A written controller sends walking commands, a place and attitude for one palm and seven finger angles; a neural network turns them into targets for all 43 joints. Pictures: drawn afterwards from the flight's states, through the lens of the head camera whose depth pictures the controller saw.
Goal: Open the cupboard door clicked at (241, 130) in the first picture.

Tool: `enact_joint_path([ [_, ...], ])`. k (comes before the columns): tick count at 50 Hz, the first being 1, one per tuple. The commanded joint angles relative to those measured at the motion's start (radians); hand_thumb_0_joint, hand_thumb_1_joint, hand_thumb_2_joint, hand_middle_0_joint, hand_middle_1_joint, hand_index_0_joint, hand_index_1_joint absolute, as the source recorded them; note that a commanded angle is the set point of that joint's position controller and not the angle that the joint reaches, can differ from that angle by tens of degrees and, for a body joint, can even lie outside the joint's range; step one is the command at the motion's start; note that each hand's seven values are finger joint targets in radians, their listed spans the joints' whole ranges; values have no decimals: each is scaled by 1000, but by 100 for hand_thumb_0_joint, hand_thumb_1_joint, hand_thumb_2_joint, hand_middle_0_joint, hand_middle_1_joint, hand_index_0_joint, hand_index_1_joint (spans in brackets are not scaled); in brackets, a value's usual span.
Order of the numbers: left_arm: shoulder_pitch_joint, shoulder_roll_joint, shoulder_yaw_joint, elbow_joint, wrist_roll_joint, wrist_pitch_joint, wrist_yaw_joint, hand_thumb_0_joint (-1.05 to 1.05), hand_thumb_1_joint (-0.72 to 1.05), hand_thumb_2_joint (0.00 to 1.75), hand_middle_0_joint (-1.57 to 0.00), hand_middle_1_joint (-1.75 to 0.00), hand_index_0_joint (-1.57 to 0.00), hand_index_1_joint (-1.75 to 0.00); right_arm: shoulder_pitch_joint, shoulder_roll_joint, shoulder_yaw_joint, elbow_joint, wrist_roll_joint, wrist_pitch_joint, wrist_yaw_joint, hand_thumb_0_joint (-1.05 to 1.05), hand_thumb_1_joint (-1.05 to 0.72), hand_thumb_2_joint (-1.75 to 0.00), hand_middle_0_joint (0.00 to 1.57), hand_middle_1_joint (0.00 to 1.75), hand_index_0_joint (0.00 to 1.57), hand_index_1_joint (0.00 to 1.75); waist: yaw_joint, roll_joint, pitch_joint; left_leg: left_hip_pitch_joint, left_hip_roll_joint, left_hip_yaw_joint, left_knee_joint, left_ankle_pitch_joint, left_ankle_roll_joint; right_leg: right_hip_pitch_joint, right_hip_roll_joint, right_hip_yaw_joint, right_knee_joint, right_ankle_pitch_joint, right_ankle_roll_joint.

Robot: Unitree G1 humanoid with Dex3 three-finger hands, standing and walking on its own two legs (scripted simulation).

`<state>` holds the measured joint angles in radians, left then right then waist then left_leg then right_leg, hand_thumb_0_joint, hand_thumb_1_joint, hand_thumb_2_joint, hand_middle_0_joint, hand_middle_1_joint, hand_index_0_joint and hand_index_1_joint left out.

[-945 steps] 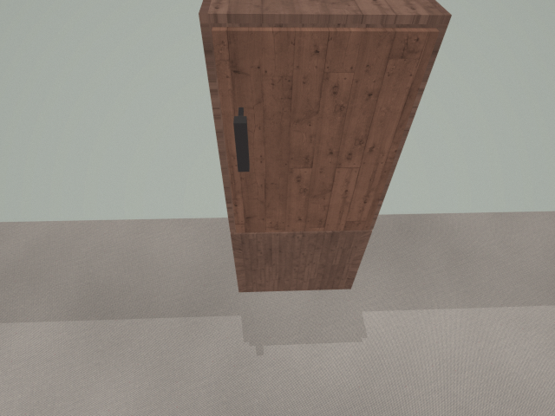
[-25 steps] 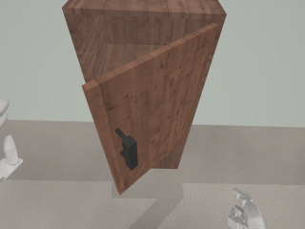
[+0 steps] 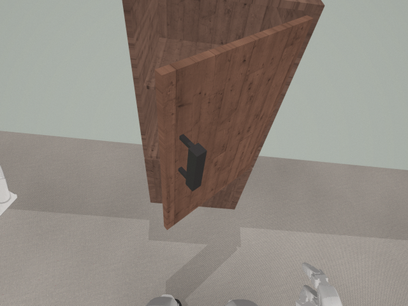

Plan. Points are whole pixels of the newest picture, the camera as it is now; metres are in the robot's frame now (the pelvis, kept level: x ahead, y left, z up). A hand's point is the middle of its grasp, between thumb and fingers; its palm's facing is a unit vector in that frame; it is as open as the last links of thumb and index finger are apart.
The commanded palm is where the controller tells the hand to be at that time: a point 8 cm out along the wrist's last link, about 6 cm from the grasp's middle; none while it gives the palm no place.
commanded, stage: step back with the hand held close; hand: left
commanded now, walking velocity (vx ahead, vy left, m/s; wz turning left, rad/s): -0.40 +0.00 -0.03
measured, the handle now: (188, 162) +0.40 +0.06 +0.04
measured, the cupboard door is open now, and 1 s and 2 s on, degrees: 44 44 44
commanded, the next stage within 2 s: stop stepping back and stand still in 0.18 s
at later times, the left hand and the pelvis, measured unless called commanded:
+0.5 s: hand (7, 271) +0.13 +0.23 +0.18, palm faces +0.36 -0.83 -0.43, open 7.4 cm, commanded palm +0.08 +0.27 +0.19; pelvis -0.09 -0.01 -0.01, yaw -6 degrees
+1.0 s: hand out of the picture +0.07 +0.23 +0.17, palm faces +0.34 -0.83 -0.43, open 7.4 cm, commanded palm +0.01 +0.28 +0.19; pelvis -0.16 -0.01 +0.01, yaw -5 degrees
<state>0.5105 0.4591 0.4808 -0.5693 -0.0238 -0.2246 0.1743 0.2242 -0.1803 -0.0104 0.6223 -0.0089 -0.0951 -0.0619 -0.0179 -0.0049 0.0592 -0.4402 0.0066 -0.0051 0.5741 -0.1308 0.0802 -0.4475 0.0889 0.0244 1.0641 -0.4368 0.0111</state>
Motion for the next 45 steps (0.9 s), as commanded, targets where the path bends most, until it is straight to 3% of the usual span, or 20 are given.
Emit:
enact_joint_path([
  [1,16,89,51,-221,-19,-57,16,0,90,90,-20,-30,-20,-30,-103,-137,-50,-128,-2,-94,12,0,-90,-90,20,30,20,30,21,183,-190,153,239,-248,-405,-282,32,68,-30,-28,-47,-71,3],
  [7,-33,119,33,-234,-41,-40,4,0,90,90,-20,-30,-20,-30,-95,-137,-35,-99,-17,-89,10,0,-90,-90,20,30,20,30,22,272,-278,332,190,-160,-479,-153,-46,194,16,-94,-428,-128,-26],
  [10,18,186,96,-249,-62,-52,-11,0,90,90,-20,-30,-20,-30,-81,-131,-35,-97,-29,-59,16,0,-90,-90,20,30,20,30,31,265,-352,408,166,-104,-396,145,-109,278,7,-94,-682,5,-55],
  [12,5,223,126,-260,-80,-70,-27,0,90,90,-20,-30,-20,-30,-118,-131,-27,-113,-19,-36,22,0,-90,-90,20,30,20,30,36,167,-323,453,139,-29,-236,172,-111,220,-78,-23,-863,146,-68],
  [14,-5,266,165,-236,-86,-83,-20,0,90,90,-20,-30,-20,-30,-148,-121,-9,-131,-9,-17,17,0,-90,-90,20,30,20,30,33,-29,-250,384,57,18,14,-67,-111,51,-290,117,-889,293,-106],
  [16,39,204,120,-181,-73,-52,-25,0,90,90,-20,-30,-20,-30,-137,-129,-24,-137,13,-30,5,0,-90,-90,20,30,20,30,32,-192,-206,238,-29,3,257,-174,-108,60,-329,88,-789,444,-138],
  [19,39,183,118,-137,-55,-1,-23,0,90,90,-20,-30,-20,-30,-135,-123,9,-153,18,-13,-12,0,-90,-90,20,30,20,30,-1,-37,-142,141,5,15,89,-37,-75,193,-275,32,-641,682,-86],
  [21,-57,168,87,-106,-53,5,-16,0,90,90,-20,-30,-20,-30,-116,-154,-5,-138,23,-31,-31,0,-90,-90,20,30,20,30,-11,93,-131,317,36,-27,-58,213,-43,122,-183,-24,-549,563,-5],
  [23,-59,161,79,-41,-39,4,-7,0,90,90,-20,-30,-20,-30,-79,-169,-16,-137,29,-52,-34,0,-90,-90,20,30,20,30,7,100,-172,355,122,-162,-103,330,26,128,-80,-29,-498,379,54],
  [25,-77,164,64,-113,-43,-10,-18,0,90,90,-20,-30,-20,-30,-102,-159,-13,-138,14,-72,-29,0,-90,-90,20,30,20,30,17,189,-178,244,183,-331,-286,51,44,188,-50,-19,-438,-19,19],
  [27,-27,150,69,-147,-35,-11,-16,0,90,90,-20,-30,-20,-30,-119,-153,-16,-149,6,-80,-23,0,-90,-90,20,30,20,30,27,191,-106,14,163,-298,-456,-447,-5,342,-34,-55,-520,-109,-26],
  [28,-5,147,72,-164,-31,-12,-16,0,90,90,-20,-30,-20,-30,-120,-154,-18,-158,4,-77,-22,0,-90,-90,20,30,20,30,25,221,-82,-61,121,-230,-448,-492,-49,399,-29,-76,-594,-71,-41],
  [30,67,189,116,-173,-24,-12,-17,0,90,90,-20,-30,-20,-30,-105,-143,-30,-170,5,-64,-14,0,-90,-90,20,30,20,30,25,80,-117,-28,5,-67,-189,-362,-98,345,-122,21,-766,-154,-73],
  [31,99,176,108,-151,-29,-11,-19,0,90,90,-20,-30,-20,-30,-98,-129,-36,-161,7,-53,-9,0,-90,-90,20,30,20,30,21,-129,-87,62,-43,-20,125,-210,-108,127,-288,250,-916,-288,-134],
  [32,70,164,98,-154,-32,-7,-17,0,90,90,-20,-30,-20,-30,-100,-147,-44,-141,8,-45,-9,0,-90,-90,20,30,20,30,25,-182,-28,12,-40,-31,349,-168,-109,18,-401,362,-962,-240,-197],
  [34,1,150,88,-101,-21,-29,-6,0,90,90,-20,-30,-20,-30,-65,-137,-27,-105,6,-59,-12,0,-90,-90,20,30,20,30,-3,-29,-27,-73,25,-47,359,-180,-97,140,-360,216,-837,126,-176],
  [37,-92,128,55,-28,-4,-43,1,0,90,90,-20,-30,-20,-30,-72,-129,-19,-99,8,-92,-34,0,-90,-90,20,30,20,30,11,-24,-46,68,25,24,45,-135,-73,243,-282,114,-718,423,-122],
  [41,-100,107,20,-38,-15,-42,-7,0,90,90,-20,-30,-20,-30,-74,-164,-37,-113,20,-103,-37,0,-90,-90,20,30,20,30,27,19,-113,319,90,-44,-112,225,-32,219,-152,58,-636,478,18],
  [43,-60,125,40,-70,-2,-33,-12,0,90,90,-20,-30,-20,-30,-63,-147,-26,-118,15,-92,-27,0,-90,-90,20,30,20,30,14,47,-181,325,81,-32,-67,433,-31,280,-132,12,-593,655,12],
  [45,-57,137,48,-122,-8,-41,-19,0,90,90,-20,-30,-20,-30,-77,-144,-22,-126,16,-93,-21,0,-90,-90,20,30,20,30,23,79,-201,295,90,-56,-110,340,-36,300,-122,3,-606,480,10],
])
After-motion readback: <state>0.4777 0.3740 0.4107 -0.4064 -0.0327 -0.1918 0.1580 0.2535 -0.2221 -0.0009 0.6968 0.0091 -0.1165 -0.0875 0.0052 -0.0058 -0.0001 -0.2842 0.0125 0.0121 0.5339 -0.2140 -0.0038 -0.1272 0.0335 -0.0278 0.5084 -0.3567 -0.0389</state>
